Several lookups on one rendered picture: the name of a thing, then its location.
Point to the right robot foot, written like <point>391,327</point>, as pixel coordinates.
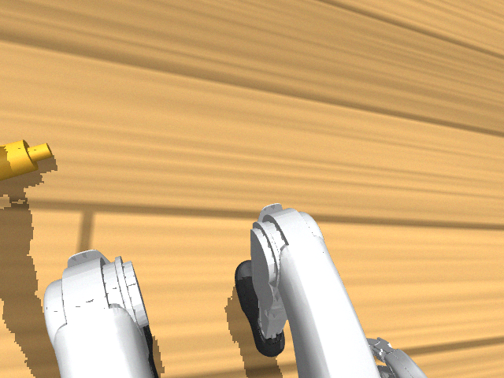
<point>249,304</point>

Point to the bottle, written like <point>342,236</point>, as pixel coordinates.
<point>18,158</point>

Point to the left robot foot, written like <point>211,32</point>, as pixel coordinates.
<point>149,341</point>

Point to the right robot hand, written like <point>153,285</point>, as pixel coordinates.
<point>399,364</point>

